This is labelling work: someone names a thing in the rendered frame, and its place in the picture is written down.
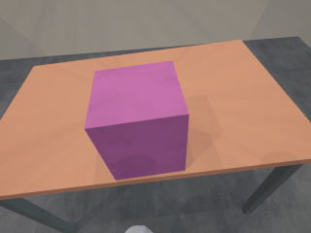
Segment carton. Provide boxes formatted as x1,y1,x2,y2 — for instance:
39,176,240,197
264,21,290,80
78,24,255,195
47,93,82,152
84,60,190,181

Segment table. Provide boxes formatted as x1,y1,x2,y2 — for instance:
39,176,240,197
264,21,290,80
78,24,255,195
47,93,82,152
0,40,311,233

